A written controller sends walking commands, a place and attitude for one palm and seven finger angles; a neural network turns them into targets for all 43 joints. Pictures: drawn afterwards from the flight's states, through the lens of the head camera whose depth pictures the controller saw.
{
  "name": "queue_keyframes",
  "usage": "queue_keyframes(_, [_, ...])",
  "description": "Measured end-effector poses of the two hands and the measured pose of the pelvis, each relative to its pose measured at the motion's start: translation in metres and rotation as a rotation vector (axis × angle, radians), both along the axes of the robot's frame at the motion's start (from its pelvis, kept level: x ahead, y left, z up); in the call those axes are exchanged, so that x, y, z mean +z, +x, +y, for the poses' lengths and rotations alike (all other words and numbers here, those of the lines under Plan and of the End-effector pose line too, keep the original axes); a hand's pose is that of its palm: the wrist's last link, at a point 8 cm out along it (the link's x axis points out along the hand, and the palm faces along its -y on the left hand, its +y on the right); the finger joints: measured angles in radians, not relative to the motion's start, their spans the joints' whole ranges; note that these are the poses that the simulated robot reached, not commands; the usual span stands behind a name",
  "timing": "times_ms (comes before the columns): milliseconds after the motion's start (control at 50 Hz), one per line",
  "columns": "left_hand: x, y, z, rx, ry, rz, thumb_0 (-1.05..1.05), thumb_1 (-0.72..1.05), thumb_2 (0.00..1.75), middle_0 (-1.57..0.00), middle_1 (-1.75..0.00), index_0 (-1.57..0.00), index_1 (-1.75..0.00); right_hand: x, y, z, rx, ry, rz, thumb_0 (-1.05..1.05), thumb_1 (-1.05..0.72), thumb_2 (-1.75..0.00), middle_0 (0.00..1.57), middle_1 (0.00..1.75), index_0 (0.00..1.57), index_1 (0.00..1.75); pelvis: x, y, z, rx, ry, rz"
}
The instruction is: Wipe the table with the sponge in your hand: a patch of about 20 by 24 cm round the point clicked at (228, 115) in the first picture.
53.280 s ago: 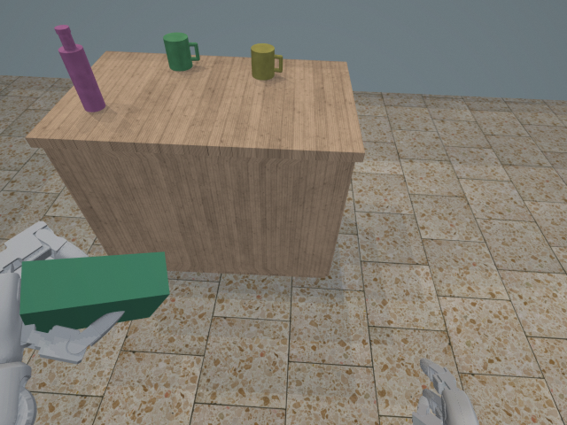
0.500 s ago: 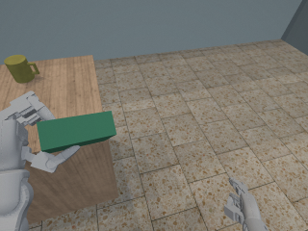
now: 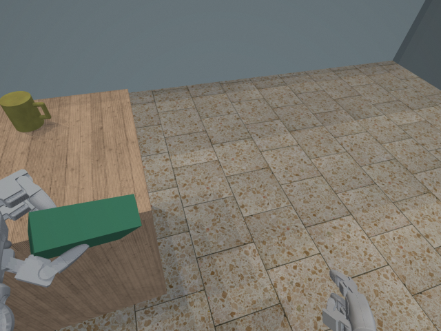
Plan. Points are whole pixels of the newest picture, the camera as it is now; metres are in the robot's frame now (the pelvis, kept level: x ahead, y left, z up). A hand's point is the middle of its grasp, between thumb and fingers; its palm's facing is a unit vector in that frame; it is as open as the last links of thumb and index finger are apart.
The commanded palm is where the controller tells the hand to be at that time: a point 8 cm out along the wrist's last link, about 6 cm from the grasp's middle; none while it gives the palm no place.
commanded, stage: bring the hand home and regain balance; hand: left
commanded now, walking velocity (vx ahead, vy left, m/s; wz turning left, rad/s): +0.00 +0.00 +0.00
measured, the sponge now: (98, 224) +0.23 +0.20 +0.13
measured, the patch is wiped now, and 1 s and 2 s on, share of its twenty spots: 0.90 0.90 0.90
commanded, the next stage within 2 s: come to a stop and stand still in 0.10 s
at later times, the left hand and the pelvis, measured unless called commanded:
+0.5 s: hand (33, 218) +0.21 +0.26 +0.18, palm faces +0.42 -0.81 -0.41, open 8.7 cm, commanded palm +0.14 +0.28 +0.18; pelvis -0.02 +0.00 +0.00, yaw +0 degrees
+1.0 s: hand (32, 242) +0.18 +0.24 +0.18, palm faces +0.45 -0.81 -0.37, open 8.7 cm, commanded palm +0.13 +0.26 +0.18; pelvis -0.04 -0.01 +0.01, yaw -1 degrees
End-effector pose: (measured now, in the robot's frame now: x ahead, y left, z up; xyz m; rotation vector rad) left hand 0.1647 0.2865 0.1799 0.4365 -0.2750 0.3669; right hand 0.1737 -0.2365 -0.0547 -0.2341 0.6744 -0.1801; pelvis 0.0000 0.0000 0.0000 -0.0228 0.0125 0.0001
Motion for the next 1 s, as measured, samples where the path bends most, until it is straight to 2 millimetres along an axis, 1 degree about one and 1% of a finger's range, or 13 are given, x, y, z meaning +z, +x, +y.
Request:
queue_keyframes(100, [0.000,-0.005,0.002,0.026,-0.073,-0.054,-0.02,-0.46,1.04,-0.89,-1.50,-0.93,-1.53,0.019,0.028,0.021,0.075,0.016,-0.099,0.02,-0.91,-0.90,0.20,0.30,0.20,0.30,0.001,-0.005,0.001,-0.001,-0.004,-0.014])
queue_keyframes(200, [-0.003,-0.006,0.001,0.022,-0.109,-0.054,-0.01,-0.46,1.04,-0.89,-1.50,-0.93,-1.53,0.027,0.028,0.033,0.104,0.026,-0.123,0.01,-0.91,-0.90,0.20,0.30,0.20,0.30,0.003,-0.012,0.002,-0.004,-0.004,-0.018])
queue_keyframes(300, [-0.004,-0.006,0.000,0.007,-0.101,-0.028,-0.01,-0.46,1.05,-0.89,-1.50,-0.93,-1.53,0.020,0.008,0.031,0.086,0.028,-0.076,0.01,-0.90,-0.90,0.20,0.30,0.20,0.30,0.004,-0.016,0.002,-0.008,-0.002,-0.016])
queue_keyframes(460, [-0.006,-0.005,0.000,-0.001,-0.069,0.010,-0.01,-0.46,1.05,-0.89,-1.50,-0.93,-1.53,-0.005,-0.038,0.011,0.011,0.012,0.060,0.02,-0.90,-0.90,0.20,0.30,0.20,0.30,0.004,-0.017,0.003,-0.009,-0.001,-0.012])
queue_keyframes(520, [0.019,0.009,0.021,0.015,0.118,-0.076,-0.01,-0.47,1.05,-0.89,-1.50,-0.94,-1.53,-0.016,-0.056,0.008,0.059,-0.001,0.106,0.02,-0.91,-0.90,0.20,0.30,0.20,0.30,0.002,-0.027,-0.002,-0.009,0.012,-0.023])
queue_keyframes(560, [0.027,0.018,0.032,0.054,0.130,-0.116,-0.01,-0.47,1.05,-0.89,-1.50,-0.93,-1.53,-0.021,-0.068,0.007,0.063,0.032,0.122,0.02,-0.91,-0.90,0.20,0.30,0.20,0.30,0.002,-0.035,-0.005,-0.028,0.023,-0.036])
queue_keyframes(580, [0.029,0.022,0.032,0.060,0.128,-0.120,-0.01,-0.46,1.05,-0.89,-1.50,-0.93,-1.53,-0.023,-0.073,0.007,0.059,0.052,0.120,0.02,-0.91,-0.90,0.20,0.30,0.20,0.30,0.002,-0.037,-0.004,-0.034,0.026,-0.040])
queue_keyframes(620, [0.027,0.025,0.018,0.028,0.122,-0.100,-0.02,-0.46,1.05,-0.89,-1.50,-0.93,-1.53,-0.029,-0.081,0.007,0.045,0.090,0.112,0.02,-0.91,-0.90,0.20,0.30,0.20,0.30,0.002,-0.041,-0.002,-0.043,0.026,-0.045])
queue_keyframes(700, [0.008,0.016,-0.030,-0.145,0.115,0.008,-0.02,-0.46,1.04,-0.88,-1.50,-0.93,-1.54,-0.037,-0.094,0.005,-0.003,0.142,0.108,0.02,-0.91,-0.90,0.20,0.30,0.20,0.30,0.002,-0.041,0.000,-0.050,0.032,-0.046])
queue_keyframes(760, [-0.003,0.004,-0.042,-0.210,0.131,0.076,-0.02,-0.46,1.05,-0.89,-1.50,-0.93,-1.53,-0.035,-0.100,0.002,-0.036,0.136,0.121,0.02,-0.91,-0.90,0.20,0.30,0.20,0.30,0.003,-0.041,-0.005,-0.047,0.038,-0.047])
queue_keyframes(820, [-0.002,-0.007,-0.030,-0.161,0.153,0.086,-0.01,-0.46,1.05,-0.89,-1.50,-0.93,-1.53,-0.030,-0.098,-0.003,-0.034,0.106,0.122,0.02,-0.91,-0.90,0.20,0.30,0.20,0.30,0.004,-0.041,-0.011,-0.035,0.039,-0.048])
queue_keyframes(900, [0.012,-0.021,-0.009,-0.038,0.153,0.008,-0.01,-0.46,1.05,-0.89,-1.50,-0.94,-1.53,-0.023,-0.084,-0.010,0.019,0.061,0.096,0.02,-0.91,-0.90,0.20,0.30,0.20,0.30,0.004,-0.041,-0.016,-0.020,0.034,-0.053])
queue_keyframes(1000, [0.014,-0.031,-0.009,0.023,0.054,-0.076,-0.01,-0.46,1.05,-0.89,-1.50,-0.93,-1.53,-0.011,-0.059,-0.014,0.078,0.027,0.018,0.02,-0.91,-0.90,0.20,0.30,0.20,0.30,0.005,-0.041,-0.015,-0.021,0.030,-0.058])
